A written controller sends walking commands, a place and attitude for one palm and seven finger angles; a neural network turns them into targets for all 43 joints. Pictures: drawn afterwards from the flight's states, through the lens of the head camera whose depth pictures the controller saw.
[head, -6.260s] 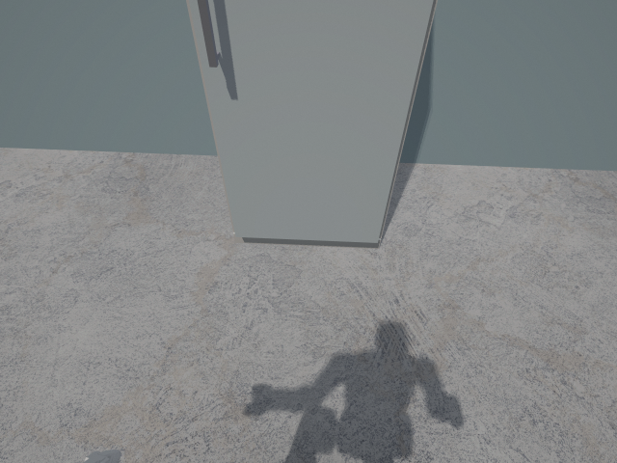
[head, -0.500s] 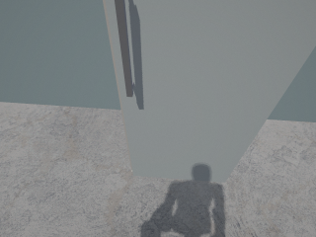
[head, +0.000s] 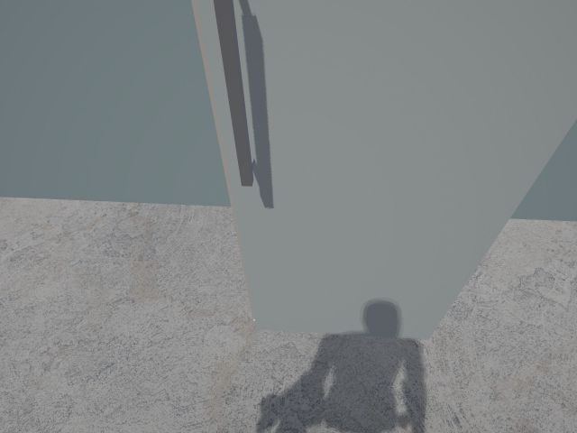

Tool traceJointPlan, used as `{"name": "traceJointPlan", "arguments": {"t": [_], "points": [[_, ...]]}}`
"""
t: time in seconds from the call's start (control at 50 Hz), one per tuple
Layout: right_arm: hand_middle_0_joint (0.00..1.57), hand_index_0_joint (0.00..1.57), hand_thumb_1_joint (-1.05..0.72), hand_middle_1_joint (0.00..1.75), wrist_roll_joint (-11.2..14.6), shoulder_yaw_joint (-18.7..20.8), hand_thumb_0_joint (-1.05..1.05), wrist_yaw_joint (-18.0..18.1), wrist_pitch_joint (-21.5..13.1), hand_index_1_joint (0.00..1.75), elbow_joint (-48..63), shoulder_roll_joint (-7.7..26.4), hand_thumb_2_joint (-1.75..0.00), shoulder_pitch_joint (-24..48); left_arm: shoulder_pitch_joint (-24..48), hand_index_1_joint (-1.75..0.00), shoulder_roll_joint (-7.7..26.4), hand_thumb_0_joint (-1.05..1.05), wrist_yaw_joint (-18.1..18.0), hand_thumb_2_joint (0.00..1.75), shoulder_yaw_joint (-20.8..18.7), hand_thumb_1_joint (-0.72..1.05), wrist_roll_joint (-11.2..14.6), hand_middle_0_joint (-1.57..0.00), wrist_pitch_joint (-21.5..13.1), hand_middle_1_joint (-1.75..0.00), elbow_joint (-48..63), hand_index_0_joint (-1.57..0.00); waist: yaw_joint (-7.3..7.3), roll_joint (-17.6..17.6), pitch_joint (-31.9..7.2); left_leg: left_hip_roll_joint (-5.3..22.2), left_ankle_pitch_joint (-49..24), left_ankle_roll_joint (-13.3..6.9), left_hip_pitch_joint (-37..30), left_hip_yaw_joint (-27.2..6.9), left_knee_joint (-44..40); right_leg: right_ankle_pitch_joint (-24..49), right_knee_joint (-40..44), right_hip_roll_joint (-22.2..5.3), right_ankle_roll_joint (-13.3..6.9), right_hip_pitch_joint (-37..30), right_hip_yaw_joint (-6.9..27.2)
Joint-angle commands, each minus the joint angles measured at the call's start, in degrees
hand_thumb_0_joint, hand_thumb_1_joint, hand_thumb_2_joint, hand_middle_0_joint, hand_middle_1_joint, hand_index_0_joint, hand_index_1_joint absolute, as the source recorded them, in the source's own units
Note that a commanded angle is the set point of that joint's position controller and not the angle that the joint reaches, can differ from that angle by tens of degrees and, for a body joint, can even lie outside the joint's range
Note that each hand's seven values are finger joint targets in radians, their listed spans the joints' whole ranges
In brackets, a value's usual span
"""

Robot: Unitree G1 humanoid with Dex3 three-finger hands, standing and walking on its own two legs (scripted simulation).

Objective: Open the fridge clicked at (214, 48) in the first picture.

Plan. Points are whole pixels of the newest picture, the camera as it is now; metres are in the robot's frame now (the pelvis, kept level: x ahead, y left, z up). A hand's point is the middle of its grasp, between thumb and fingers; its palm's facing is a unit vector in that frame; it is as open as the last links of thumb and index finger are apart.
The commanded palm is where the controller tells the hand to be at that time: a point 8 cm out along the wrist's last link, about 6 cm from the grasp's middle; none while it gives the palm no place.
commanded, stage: come to a stop and stand still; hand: left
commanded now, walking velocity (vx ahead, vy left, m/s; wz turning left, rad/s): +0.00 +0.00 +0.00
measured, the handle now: (238, 86) +0.54 +0.10 +0.23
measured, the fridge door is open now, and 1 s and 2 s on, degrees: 0 0 0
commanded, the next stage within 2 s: look again from close up in 0.38 s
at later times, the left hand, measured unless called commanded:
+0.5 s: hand out of the picture +0.03 +0.18 -0.17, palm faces +0.01 -0.97 -0.22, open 7.4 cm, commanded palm none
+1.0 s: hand out of the picture +0.03 +0.17 -0.17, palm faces +0.02 -0.97 -0.23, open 7.4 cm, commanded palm none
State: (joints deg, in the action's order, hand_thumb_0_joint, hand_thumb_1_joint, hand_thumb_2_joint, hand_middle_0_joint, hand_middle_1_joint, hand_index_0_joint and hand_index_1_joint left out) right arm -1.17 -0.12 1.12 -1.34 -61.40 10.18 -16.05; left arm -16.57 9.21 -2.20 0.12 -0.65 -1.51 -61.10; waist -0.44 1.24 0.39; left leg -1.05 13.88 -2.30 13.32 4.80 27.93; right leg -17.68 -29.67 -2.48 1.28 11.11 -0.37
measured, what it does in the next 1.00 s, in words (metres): stands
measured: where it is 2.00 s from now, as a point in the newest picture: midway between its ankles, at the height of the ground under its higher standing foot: outside the picture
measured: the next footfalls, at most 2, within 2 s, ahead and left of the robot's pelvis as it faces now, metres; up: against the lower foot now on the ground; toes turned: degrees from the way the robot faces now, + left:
none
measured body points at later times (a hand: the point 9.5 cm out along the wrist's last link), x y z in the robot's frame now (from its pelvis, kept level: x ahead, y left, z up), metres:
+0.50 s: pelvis +0.01 -0.01 +0.00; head +0.02 -0.01 +0.45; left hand +0.03 +0.23 -0.15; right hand +0.05 -0.25 -0.15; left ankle +0.01 +0.09 -0.74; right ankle -0.02 -0.13 -0.74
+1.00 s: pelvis +0.01 -0.02 +0.01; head +0.02 -0.02 +0.46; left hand +0.03 +0.23 -0.15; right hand +0.04 -0.26 -0.15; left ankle +0.01 +0.09 -0.74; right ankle -0.02 -0.13 -0.74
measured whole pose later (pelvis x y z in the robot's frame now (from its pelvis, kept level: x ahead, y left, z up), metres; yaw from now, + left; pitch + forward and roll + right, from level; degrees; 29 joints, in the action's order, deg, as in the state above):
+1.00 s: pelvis +0.01 -0.02 +0.01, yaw +0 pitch -1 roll +1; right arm -1.0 -0.4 1.2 -1.1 -65.0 11.1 -12.0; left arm -14.3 11.8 -1.4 0.0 -0.7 -1.0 -63.1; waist 0.2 -0.8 1.7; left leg 0.2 12.5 -0.6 10.1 3.9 23.6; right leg -16.4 -25.0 -1.0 -0.2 7.7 -1.2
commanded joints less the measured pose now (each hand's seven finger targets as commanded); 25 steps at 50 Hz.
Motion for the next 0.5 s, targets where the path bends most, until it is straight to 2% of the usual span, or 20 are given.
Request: {"name": "traceJointPlan", "arguments": {"t": [0.0,0.1,0.16,0.24,0.32,0.44,0.48], "points": [[0.2,0.2,-0.9,0.3,0.36,0.9,0.0,0.14,-1.11,0.3,2.05,6.1,-0.9,-1.25,-2.42,-0.3,6.76,0.0,-0.09,0.9,-1.05,0.9,-0.22,-0.2,-0.39,-0.3,1.72,-0.2,0.41,-1.69,2.4,6.9,-8.05,-0.37,-1.07,-6.94,-6.32,8.86,5.44,-3.1,-3.02,1.93,3.19],[0.2,0.2,-0.9,0.3,0.39,0.91,0.0,0.11,-0.98,0.3,1.73,6.84,-0.9,0.6,-1.7,-0.3,7.65,0.0,0.08,0.9,-1.0,0.9,-0.3,-0.2,-0.24,-0.3,1.72,-0.2,0.4,-1.37,2.43,6.86,-7.62,-0.13,-1.72,-6.8,-6.61,9.3,6.38,-3.31,-3.04,1.69,3.73],[0.2,0.2,-0.9,0.3,0.39,1.06,0.0,0.17,-1.11,0.3,1.64,7.48,-0.9,1.22,-1.25,-0.3,8.57,0.0,0.1,0.9,-1.2,0.9,-0.31,-0.2,-0.47,-0.3,1.77,-0.2,0.31,-1.38,0.36,6.95,-10.52,-0.04,-3.09,-6.53,-5.73,12.65,6.28,-3.6,-3.1,0.26,3.96],[0.2,0.2,-0.9,0.3,0.46,1.03,0.0,0.22,-1.13,0.3,1.15,7.95,-0.9,2.09,-0.85,-0.3,9.19,0.0,0.12,0.9,-1.28,0.9,-0.35,-0.2,-0.43,-0.3,1.47,-0.2,0.53,-0.67,0.07,7.21,-12.11,-0.03,-3.44,-6.52,-5.68,13.86,6.47,-3.82,-3.07,-0.6,3.62],[0.2,0.2,-0.9,0.3,0.46,1.02,0.0,0.23,-0.9,0.3,0.78,7.86,-0.9,2.87,-0.63,-0.3,9.11,0.0,0.23,0.9,-1.17,0.9,-0.38,-0.2,-0.25,-0.3,1.11,-0.2,0.72,-1.12,1.56,7.28,-10.17,0.0,-3.17,-6.56,-6.16,12.22,7.44,-3.73,-3.0,-0.01,3.71],[0.2,0.2,-0.9,0.3,0.45,1.07,0.0,0.22,-0.92,0.3,0.34,8.56,-0.9,3.28,-0.19,-0.3,9.72,0.0,0.27,0.9,-1.23,0.9,-0.33,-0.2,-0.3,-0.3,0.88,-0.2,0.61,-0.89,0.52,7.41,-11.19,0.14,-3.94,-6.53,-6.4,13.36,7.48,-3.87,-3.06,-0.68,3.81],[0.2,0.2,-0.9,0.3,0.45,1.02,0.0,0.2,-0.89,0.3,0.12,8.48,-0.9,3.14,-0.03,-0.3,9.66,0.0,0.29,0.9,-1.22,0.9,-0.28,-0.2,-0.18,-0.3,0.85,-0.2,0.66,-0.82,0.63,7.54,-10.27,0.18,-3.81,-6.7,-7.07,11.73,7.72,-3.73,-3.0,-0.66,3.78]]}}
